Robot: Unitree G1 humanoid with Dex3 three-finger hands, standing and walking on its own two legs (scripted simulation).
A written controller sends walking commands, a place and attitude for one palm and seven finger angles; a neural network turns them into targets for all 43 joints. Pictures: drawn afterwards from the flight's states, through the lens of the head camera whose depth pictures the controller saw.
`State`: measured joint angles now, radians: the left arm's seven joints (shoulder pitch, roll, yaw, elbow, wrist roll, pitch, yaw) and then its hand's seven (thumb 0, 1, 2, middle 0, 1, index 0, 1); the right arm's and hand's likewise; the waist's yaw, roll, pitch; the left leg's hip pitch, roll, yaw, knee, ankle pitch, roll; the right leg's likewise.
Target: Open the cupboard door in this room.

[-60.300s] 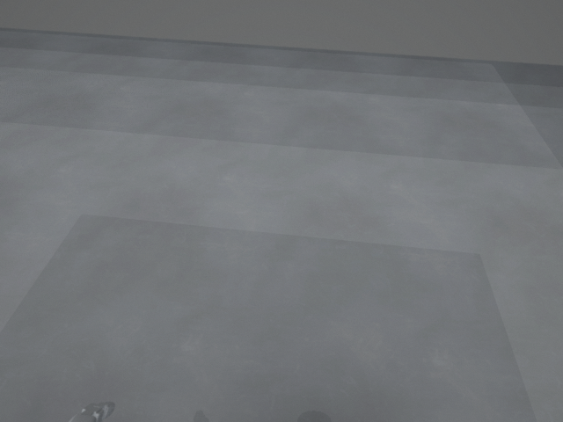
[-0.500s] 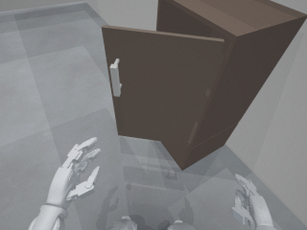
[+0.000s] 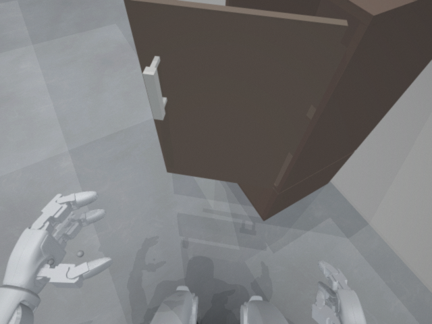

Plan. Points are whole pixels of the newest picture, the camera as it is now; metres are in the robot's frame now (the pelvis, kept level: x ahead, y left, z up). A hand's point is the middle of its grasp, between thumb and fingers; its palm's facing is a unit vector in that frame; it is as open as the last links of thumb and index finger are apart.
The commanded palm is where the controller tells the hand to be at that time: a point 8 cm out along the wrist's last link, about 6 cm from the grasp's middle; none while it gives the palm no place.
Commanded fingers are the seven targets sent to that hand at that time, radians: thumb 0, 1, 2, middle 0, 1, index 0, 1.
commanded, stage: raise the hand with hooked fingers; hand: left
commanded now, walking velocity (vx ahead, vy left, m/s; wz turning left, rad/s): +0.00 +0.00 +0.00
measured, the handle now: (157, 89) +0.57 +0.17 +0.06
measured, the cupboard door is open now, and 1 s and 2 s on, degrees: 51 51 51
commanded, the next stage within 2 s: move the hooked fingers beside the handle in 1.24 s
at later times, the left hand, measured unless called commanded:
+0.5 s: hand (47, 231) +0.25 +0.28 +0.05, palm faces -0.06 -1.00 -0.07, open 13.8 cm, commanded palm +0.23 +0.33 +0.06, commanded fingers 0.00 -0.50 0.30 -0.30 -1.20 -0.30 -1.20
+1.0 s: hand (43, 210) +0.28 +0.29 +0.07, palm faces -0.10 -0.99 -0.07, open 14.0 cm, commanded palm +0.26 +0.34 +0.07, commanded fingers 0.00 -0.50 0.30 -0.30 -1.20 -0.30 -1.20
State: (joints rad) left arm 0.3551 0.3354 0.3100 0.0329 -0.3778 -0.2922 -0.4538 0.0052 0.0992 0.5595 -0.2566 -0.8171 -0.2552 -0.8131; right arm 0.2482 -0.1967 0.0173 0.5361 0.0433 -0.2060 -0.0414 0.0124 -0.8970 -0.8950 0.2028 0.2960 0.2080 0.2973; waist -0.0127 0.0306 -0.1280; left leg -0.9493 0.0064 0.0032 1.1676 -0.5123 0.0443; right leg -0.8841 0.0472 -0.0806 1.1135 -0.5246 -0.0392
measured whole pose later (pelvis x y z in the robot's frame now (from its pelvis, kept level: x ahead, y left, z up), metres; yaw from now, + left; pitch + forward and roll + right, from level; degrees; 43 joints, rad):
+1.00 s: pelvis +0.00 +0.02 +0.01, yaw +0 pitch +16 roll -4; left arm 0.01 0.47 0.43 0.39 -0.39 -0.34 -0.61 -0.01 -0.50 0.30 -0.30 -1.20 -0.30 -1.20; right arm 0.31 -0.30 0.02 0.50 0.04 -0.20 -0.03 0.01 -0.90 -0.90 0.20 0.30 0.21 0.30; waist -0.03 0.02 -0.12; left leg -0.89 -0.01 0.01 1.09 -0.47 0.07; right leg -0.82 0.03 -0.07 1.02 -0.47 -0.01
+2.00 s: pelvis +0.01 +0.01 +0.00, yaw -1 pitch +20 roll -4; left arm -0.38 0.51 0.43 0.70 -0.29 -0.34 -0.58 -0.01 -0.50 0.30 -0.30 -1.20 -0.29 -1.20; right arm 0.32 -0.30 0.03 0.57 0.04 -0.10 -0.04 0.01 -0.90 -0.90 0.20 0.30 0.21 0.30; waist -0.07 0.01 -0.12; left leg -0.98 0.00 0.01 1.14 -0.50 0.06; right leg -0.91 0.05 -0.07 1.07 -0.50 -0.02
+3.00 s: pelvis +0.00 +0.01 -0.01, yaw -2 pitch +26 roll -5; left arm -0.96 0.67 0.44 1.20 -0.11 -0.36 -0.44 -0.01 -0.50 0.30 -0.30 -1.20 -0.30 -1.20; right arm 0.39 -0.29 0.06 0.61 0.01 0.06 -0.01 0.00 -0.90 -0.90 0.20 0.30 0.21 0.30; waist -0.20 0.03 -0.11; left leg -1.15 0.03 0.01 1.21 -0.51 0.06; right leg -1.08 0.07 -0.08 1.12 -0.50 -0.02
